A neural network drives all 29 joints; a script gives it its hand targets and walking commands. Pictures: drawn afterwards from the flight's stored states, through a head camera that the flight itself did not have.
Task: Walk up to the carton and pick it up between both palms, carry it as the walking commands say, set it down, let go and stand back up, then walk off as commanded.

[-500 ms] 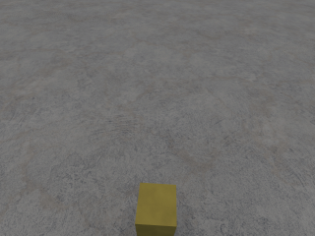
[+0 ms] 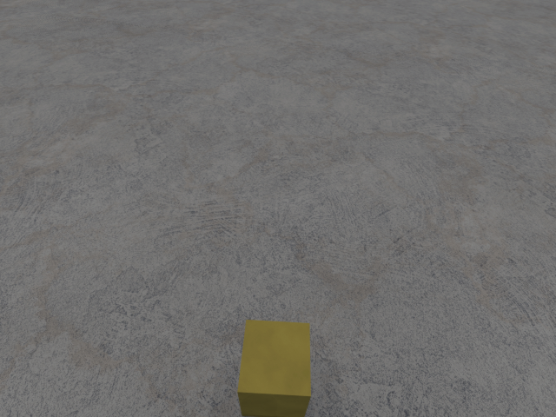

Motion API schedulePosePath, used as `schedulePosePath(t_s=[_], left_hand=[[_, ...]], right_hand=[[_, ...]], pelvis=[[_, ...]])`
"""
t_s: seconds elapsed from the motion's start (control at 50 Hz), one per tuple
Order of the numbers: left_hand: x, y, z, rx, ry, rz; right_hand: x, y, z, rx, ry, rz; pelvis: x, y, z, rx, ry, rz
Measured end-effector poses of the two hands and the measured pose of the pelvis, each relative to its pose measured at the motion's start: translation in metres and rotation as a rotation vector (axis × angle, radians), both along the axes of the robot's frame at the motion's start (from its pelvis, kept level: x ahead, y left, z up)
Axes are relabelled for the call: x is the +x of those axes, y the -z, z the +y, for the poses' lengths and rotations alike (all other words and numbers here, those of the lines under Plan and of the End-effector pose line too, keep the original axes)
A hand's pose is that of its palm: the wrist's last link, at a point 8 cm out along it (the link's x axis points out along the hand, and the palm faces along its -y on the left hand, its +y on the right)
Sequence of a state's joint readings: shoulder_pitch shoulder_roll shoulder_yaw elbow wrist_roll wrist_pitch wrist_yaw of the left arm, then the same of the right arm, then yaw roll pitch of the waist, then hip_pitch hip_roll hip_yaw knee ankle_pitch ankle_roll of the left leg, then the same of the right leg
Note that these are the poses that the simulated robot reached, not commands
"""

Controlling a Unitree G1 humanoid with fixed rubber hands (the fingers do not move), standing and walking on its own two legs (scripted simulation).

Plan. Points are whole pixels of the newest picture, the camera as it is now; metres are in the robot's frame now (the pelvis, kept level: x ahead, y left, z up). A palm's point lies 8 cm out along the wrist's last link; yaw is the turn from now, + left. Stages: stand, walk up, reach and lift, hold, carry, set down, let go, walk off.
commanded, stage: stand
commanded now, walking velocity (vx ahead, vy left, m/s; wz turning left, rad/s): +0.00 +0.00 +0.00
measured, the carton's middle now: (275, 370) +0.43 +0.00 -0.66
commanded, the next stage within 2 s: walk off in 0.20 s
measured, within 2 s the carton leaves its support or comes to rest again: neither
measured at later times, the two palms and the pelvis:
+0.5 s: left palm out of the picture +0.08 +0.29 -0.12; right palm out of the picture +0.06 -0.29 -0.12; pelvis +0.00 +0.00 +0.00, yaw -2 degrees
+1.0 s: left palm out of the picture +0.16 +0.33 -0.14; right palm out of the picture -0.04 -0.15 -0.14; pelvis +0.01 +0.10 -0.01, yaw -19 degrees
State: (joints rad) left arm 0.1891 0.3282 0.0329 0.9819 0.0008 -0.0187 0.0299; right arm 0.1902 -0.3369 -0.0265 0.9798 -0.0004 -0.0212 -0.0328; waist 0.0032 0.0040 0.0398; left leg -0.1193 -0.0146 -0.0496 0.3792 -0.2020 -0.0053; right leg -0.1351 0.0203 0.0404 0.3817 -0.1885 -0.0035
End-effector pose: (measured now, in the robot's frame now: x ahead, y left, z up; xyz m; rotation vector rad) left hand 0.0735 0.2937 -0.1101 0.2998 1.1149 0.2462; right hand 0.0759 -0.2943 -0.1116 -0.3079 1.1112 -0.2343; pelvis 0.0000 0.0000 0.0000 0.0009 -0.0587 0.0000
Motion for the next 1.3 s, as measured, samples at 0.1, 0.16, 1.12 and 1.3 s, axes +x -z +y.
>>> schedulePosePath(t_s=[0.1,0.16,1.12,1.3], left_hand=[[0.001,0.000,0.001,0.002,0.003,0.001],[0.002,-0.001,0.001,0.003,0.004,0.001],[0.127,0.027,0.007,-0.039,0.464,0.021],[0.125,-0.002,0.079,0.068,0.471,0.119]], right_hand=[[0.000,0.000,-0.001,-0.002,0.001,0.002],[0.000,-0.001,-0.002,-0.003,0.002,0.003],[-0.148,0.059,0.172,0.161,0.437,0.179],[-0.114,0.023,0.168,0.130,0.480,0.055]], pelvis=[[0.000,0.000,0.000,0.000,0.001,0.001],[0.000,0.000,0.000,0.000,0.002,0.001],[0.011,0.028,0.112,0.025,0.417,0.074],[0.026,0.003,0.141,0.068,0.517,0.076]])
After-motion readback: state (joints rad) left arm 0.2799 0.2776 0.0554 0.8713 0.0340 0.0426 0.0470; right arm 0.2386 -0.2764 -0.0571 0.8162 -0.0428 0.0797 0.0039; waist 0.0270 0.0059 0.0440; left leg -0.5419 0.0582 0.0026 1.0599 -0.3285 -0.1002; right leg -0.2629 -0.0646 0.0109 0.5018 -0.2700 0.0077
